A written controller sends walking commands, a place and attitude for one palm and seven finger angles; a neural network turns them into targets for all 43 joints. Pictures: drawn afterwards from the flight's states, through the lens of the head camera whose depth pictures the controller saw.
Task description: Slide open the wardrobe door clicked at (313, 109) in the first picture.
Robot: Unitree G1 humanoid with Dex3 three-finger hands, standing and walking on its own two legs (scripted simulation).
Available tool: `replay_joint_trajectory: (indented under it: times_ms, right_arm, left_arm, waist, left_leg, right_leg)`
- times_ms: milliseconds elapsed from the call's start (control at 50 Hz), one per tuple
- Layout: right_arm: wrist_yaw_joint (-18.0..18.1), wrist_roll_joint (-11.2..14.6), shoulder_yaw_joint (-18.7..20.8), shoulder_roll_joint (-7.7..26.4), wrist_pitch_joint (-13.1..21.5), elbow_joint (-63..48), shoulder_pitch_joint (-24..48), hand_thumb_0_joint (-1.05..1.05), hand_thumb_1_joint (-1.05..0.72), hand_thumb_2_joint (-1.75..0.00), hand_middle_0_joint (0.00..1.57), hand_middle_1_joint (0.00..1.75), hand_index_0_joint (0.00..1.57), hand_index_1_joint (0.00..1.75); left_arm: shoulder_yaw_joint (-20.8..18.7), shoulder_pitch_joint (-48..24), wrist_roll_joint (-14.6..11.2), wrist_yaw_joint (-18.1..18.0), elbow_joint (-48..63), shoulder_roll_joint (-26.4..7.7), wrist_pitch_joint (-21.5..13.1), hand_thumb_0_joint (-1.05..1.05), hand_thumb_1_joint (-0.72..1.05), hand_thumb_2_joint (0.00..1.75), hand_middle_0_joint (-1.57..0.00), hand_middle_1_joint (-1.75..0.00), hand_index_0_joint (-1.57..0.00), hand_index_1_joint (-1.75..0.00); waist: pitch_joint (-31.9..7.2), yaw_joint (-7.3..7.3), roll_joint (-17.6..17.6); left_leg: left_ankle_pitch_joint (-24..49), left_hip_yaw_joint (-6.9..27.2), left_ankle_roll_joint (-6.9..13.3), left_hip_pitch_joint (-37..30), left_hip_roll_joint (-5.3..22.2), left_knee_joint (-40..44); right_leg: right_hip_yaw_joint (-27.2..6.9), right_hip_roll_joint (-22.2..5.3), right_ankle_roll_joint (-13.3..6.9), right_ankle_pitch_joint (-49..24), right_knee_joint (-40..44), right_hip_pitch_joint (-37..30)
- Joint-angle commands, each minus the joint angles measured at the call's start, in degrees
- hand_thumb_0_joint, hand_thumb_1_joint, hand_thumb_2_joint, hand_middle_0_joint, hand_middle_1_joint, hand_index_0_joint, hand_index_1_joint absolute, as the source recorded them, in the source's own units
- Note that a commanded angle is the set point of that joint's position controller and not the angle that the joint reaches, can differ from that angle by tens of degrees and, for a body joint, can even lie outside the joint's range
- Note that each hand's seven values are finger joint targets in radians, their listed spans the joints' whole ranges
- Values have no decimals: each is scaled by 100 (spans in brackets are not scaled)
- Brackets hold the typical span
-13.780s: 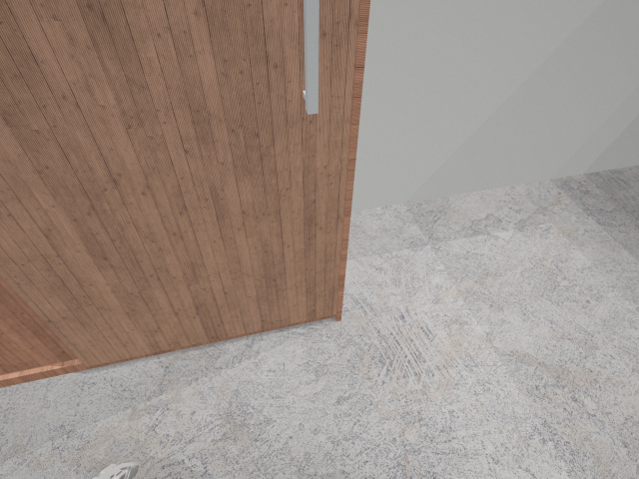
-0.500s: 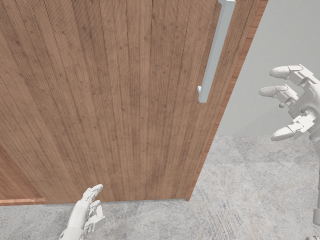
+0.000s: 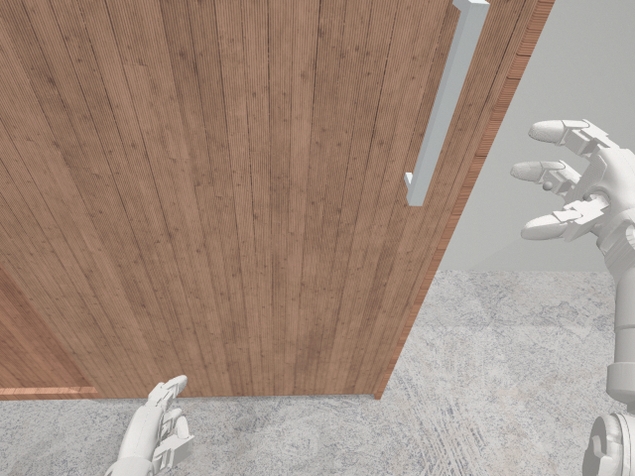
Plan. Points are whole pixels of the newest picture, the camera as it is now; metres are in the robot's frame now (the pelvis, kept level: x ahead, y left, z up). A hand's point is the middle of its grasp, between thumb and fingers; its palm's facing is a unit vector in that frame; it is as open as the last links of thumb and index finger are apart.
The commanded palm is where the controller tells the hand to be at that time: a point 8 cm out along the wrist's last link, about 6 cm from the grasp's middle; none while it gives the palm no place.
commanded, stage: move the hooked fingers beside the handle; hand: right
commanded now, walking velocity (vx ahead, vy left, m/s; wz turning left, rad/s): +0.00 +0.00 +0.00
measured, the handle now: (435, 112) +0.52 -0.12 +0.25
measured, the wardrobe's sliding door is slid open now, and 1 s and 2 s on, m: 0.00 0.00 0.00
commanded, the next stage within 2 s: none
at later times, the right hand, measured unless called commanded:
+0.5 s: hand (500, 154) +0.45 -0.19 +0.24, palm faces -0.05 +1.00 +0.01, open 14.0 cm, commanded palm +0.44 -0.24 +0.23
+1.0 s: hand (494, 157) +0.48 -0.20 +0.21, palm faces -0.02 +1.00 +0.01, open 13.9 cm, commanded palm +0.45 -0.24 +0.23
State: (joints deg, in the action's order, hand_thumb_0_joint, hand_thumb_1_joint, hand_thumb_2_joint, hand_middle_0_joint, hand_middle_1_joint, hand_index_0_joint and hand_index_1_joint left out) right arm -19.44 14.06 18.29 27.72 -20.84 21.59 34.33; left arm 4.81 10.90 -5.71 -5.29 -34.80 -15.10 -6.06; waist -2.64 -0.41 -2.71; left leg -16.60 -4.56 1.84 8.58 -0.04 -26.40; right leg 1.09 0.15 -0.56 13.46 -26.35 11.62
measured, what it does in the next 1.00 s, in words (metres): stands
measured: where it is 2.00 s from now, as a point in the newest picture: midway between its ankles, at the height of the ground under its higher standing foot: outside the picture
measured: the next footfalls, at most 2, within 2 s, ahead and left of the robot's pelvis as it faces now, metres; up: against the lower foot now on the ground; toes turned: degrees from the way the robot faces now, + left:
none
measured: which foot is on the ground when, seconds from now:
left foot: down 0.00-1.00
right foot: down 0.00-1.00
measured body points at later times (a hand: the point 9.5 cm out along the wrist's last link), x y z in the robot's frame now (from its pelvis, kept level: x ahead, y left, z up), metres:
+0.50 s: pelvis +0.00 +0.00 +0.00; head +0.00 +0.01 +0.45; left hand +0.09 +0.27 -0.11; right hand +0.44 -0.24 +0.24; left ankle -0.02 +0.09 -0.74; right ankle +0.01 -0.12 -0.74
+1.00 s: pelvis +0.01 -0.01 +0.00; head +0.03 +0.00 +0.45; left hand +0.05 +0.26 -0.11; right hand +0.47 -0.25 +0.22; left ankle -0.03 +0.09 -0.74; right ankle +0.01 -0.12 -0.74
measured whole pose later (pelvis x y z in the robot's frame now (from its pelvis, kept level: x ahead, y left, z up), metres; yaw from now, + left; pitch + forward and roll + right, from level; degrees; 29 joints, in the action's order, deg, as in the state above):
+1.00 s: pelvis +0.01 -0.01 +0.00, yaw +3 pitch +4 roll +0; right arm -16.9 8.5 20.6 30.5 -6.3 54.3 51.4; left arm 1.6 22.7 -4.4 -5.0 -38.3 -16.4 -3.4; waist -3.4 4.5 -1.5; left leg -15.6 -1.6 1.3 13.9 -1.1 -25.2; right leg 3.9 -1.0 -1.2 14.4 -26.6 16.4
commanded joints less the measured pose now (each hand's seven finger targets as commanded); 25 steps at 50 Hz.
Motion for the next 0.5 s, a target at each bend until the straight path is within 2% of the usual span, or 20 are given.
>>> replay_joint_trajectory:
  times_ms: [0, 40, 80, 100, 120, 160, 180, 200, 220, 240, 260, 280, 300, 320, 380, 400, 420, 440, 460, 480]
  right_arm:
    - [-94, 131, 439, 1498, 491, -677, 2403, 0, 50, -30, 30, 120, 30, 120]
    - [-103, 91, 514, 1643, 605, -617, 2716, 0, 50, -30, 30, 120, 30, 120]
    - [-56, 44, 218, 1388, 749, -718, 3143, 0, 50, -30, 30, 120, 30, 120]
    - [-14, 56, 73, 1271, 822, -738, 3351, 0, 50, -30, 30, 120, 30, 120]
    - [26, 14, 145, 1390, 844, -531, 3514, 0, 50, -30, 30, 120, 30, 120]
    - [69, -20, 151, 1474, 908, -111, 3761, 0, 50, -30, 30, 120, 30, 120]
    - [80, -38, 38, 1371, 940, -2, 3884, 0, 50, -30, 30, 120, 30, 120]
    - [94, -22, -9, 1345, 995, 73, 4025, 0, 50, -30, 30, 120, 30, 120]
    - [115, -69, 133, 1530, 1030, 198, 4119, 0, 50, -30, 30, 120, 30, 120]
    - [123, -96, 119, 1530, 1088, 230, 4238, 0, 50, -30, 30, 120, 30, 120]
    - [136, -114, 168, 1564, 1137, 368, 4215, 0, 50, -30, 30, 120, 30, 120]
    - [127, -123, 53, 1437, 1185, 509, 4264, 0, 50, -30, 30, 120, 30, 120]
    - [132, -85, 116, 1470, 1238, 684, 4137, 0, 50, -30, 30, 120, 30, 120]
    - [131, -113, 207, 1602, 1270, 848, 4207, 0, 50, -30, 30, 120, 30, 120]
    - [138, -174, 79, 1483, 1298, 1483, 4327, 0, 50, -30, 30, 120, 30, 120]
    - [155, -169, 58, 1471, 1328, 1735, 4347, 0, 50, -30, 30, 120, 30, 120]
    - [169, -206, 123, 1558, 1354, 1859, 4448, 0, 50, -30, 30, 120, 30, 120]
    - [189, -264, 211, 1719, 1382, 2016, 4492, 0, 50, -30, 30, 120, 30, 120]
    - [199, -288, 126, 1644, 1456, 1987, 4746, 0, 50, -30, 30, 120, 30, 120]
    - [234, -344, 183, 1763, 1551, 2004, 4888, 0, 50, -30, 30, 120, 30, 120]
  left_arm:
    - [-326, -523, -8, -45, 814, -783, -214, 0, 90, 90, -20, -30, -20, -30]
    - [-331, -505, -14, -64, 817, -779, -205, 0, 90, 90, -20, -30, -20, -30]
    - [-321, -493, -24, -78, 816, -741, -227, 0, 90, 90, -20, -30, -20, -30]
    - [-324, -456, -33, -85, 777, -728, -238, 0, 90, 90, -20, -30, -20, -30]
    - [-322, -383, -17, -95, 709, -756, -244, 0, 90, 90, -20, -30, -20, -30]
    - [-342, -239, -19, -137, 579, -799, -229, 0, 90, 90, -20, -30, -20, -30]
    - [-351, -209, -21, -154, 555, -810, -230, 0, 90, 90, -20, -30, -20, -30]
    - [-357, -156, -14, -155, 530, -812, -237, 0, 90, 90, -20, -30, -20, -30]
    - [-374, -112, -4, -159, 497, -837, -247, 0, 90, 90, -20, -30, -20, -30]
    - [-373, -64, 14, -152, 496, -839, -268, 0, 90, 90, -20, -30, -20, -30]
    - [-380, -13, 18, -147, 475, -836, -271, 0, 90, 90, -20, -30, -20, -30]
    - [-394, 22, 16, -145, 450, -843, -266, 0, 90, 90, -20, -30, -20, -30]
    - [-408, 93, 22, -136, 445, -840, -260, 0, 90, 90, -20, -30, -20, -30]
    - [-405, 133, 28, -127, 413, -879, -255, 0, 90, 90, -20, -30, -20, -30]
    - [-437, 293, 16, -126, 335, -908, -226, 0, 90, 90, -20, -30, -20, -30]
    - [-453, 393, 20, -123, 296, -930, -202, 0, 90, 90, -20, -30, -20, -30]
    - [-466, 435, 29, -115, 276, -963, -207, 0, 90, 90, -20, -30, -20, -30]
    - [-481, 510, 32, -115, 258, -984, -182, 0, 90, 90, -20, -30, -20, -30]
    - [-487, 548, 40, -113, 260, -977, -186, 0, 90, 90, -20, -30, -20, -30]
    - [-501, 628, 48, -116, 237, -983, -187, 0, 90, 90, -20, -30, -20, -30]
  waist:
    - [-1307, 15, 530]
    - [-1391, 42, 416]
    - [-1347, 117, 32]
    - [-1326, 184, 19]
    - [-1293, 198, -102]
    - [-1139, 293, 42]
    - [-1161, 327, -59]
    - [-1249, 336, 24]
    - [-1387, 322, 22]
    - [-1536, 304, -123]
    - [-1606, 289, -39]
    - [-1633, 322, -23]
    - [-1639, 293, 180]
    - [-1604, 279, 141]
    - [-1335, 347, 190]
    - [-1253, 372, 316]
    - [-1234, 376, 357]
    - [-1238, 360, 355]
    - [-1297, 408, 179]
    - [-1403, 421, 99]
  left_leg:
    - [2107, 285, -53, 76, 93, 349]
    - [2124, 332, -60, 74, 101, 342]
    - [1992, 340, -36, 219, 102, 359]
    - [1907, 339, -34, 273, 97, 394]
    - [1813, 355, -25, 341, 78, 420]
    - [1493, 359, -36, 475, 62, 508]
    - [1451, 373, -34, 507, 69, 514]
    - [1509, 376, -39, 440, 74, 522]
    - [1566, 379, -30, 382, 65, 495]
    - [1666, 393, -20, 305, 81, 457]
    - [1772, 378, -8, 254, 74, 425]
    - [1852, 368, -14, 245, 75, 405]
    - [1917, 363, -33, 185, 66, 420]
    - [1927, 377, -25, 162, 63, 398]
    - [1721, 386, -45, 371, 62, 437]
    - [1652, 363, -52, 407, 54, 458]
    - [1720, 395, -63, 433, 47, 449]
    - [1686, 401, -61, 428, 52, 434]
    - [1659, 420, -61, 460, 63, 437]
    - [1636, 416, -42, 460, 56, 417]
  right_leg:
    - [-288, 36, -249, -1383, 85, -795]
    - [-257, 45, -262, -1355, 86, -818]
    - [-260, 54, -256, -1308, 74, -912]
    - [-258, 43, -263, -1285, 65, -949]
    - [-288, 46, -264, -1214, 77, -952]
    - [-310, 33, -267, -949, 118, -856]
    - [-283, 34, -269, -914, 110, -865]
    - [-274, 43, -283, -959, 91, -857]
    - [-296, 32, -280, -1017, 104, -896]
    - [-306, 51, -275, -1097, 95, -919]
    - [-317, 53, -277, -1188, 76, -940]
    - [-297, 41, -274, -1248, 78, -952]
    - [-273, 36, -296, -1290, 62, -873]
    - [-287, 32, -285, -1256, 94, -802]
    - [-237, 23, -285, -1015, 122, -595]
    - [-218, 14, -292, -991, 113, -504]
    - [-214, 3, -300, -1007, 110, -470]
    - [-212, 2, -293, -976, 110, -394]
    - [-188, 9, -289, -949, 111, -433]
    - [-220, -6, -284, -993, 99, -480]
